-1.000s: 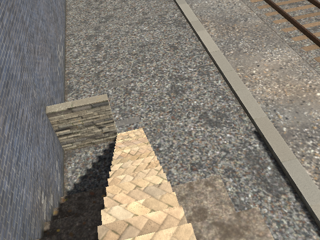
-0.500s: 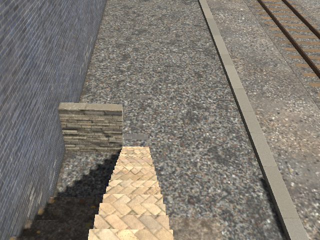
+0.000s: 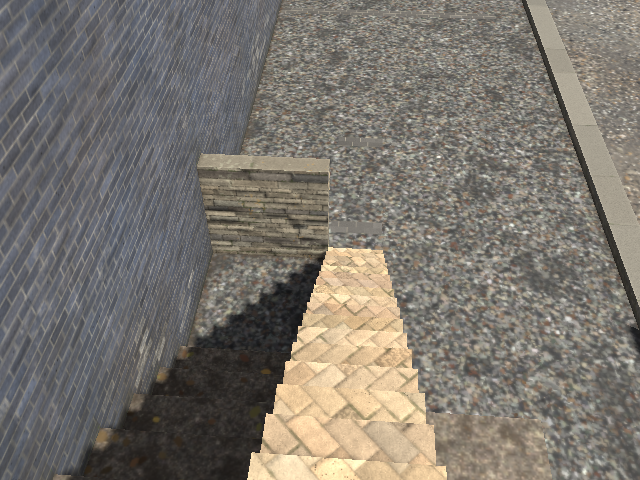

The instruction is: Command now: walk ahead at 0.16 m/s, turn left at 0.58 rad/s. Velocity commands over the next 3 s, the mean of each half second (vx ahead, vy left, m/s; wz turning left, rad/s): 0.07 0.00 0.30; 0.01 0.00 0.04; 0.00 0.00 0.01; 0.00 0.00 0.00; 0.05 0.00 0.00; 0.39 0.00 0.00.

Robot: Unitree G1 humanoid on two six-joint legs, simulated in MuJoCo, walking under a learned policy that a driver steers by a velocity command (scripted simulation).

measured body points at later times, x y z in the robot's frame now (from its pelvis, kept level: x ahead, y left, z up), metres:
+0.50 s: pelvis +0.22 +0.06 -0.16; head +0.23 +0.07 +0.29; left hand +0.13 +0.29 -0.31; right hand +0.38 -0.14 -0.28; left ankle +0.28 +0.21 -0.86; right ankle +0.07 -0.07 -0.74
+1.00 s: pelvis +0.37 +0.02 -0.29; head +0.39 +0.01 +0.16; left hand +0.43 +0.28 -0.43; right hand +0.41 -0.19 -0.44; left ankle +0.35 +0.10 -1.00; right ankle +0.39 -0.11 -0.98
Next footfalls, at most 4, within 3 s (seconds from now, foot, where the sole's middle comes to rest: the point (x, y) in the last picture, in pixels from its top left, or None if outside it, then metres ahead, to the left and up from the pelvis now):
0.34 left None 0.25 0.21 -0.88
0.56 right None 0.19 -0.01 -0.85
0.58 left None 0.34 0.20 -1.03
0.78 right None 0.41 -0.08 -1.03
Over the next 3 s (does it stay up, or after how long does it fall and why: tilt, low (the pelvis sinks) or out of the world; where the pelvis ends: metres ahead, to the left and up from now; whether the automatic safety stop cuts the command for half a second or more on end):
stays up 0.52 -0.05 -0.45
